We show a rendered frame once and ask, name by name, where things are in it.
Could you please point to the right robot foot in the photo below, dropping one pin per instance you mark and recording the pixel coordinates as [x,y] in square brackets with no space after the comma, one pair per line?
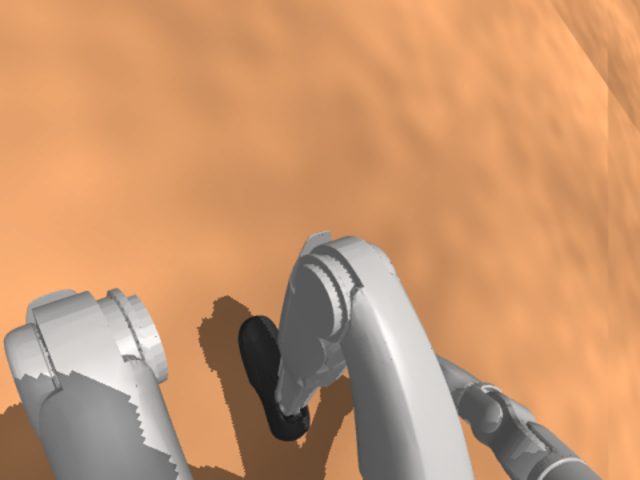
[258,344]

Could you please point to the right robot arm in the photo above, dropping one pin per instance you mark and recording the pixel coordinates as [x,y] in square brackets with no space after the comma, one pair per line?
[526,450]

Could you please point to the right robot hand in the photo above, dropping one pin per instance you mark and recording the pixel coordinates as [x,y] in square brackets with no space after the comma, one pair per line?
[458,380]

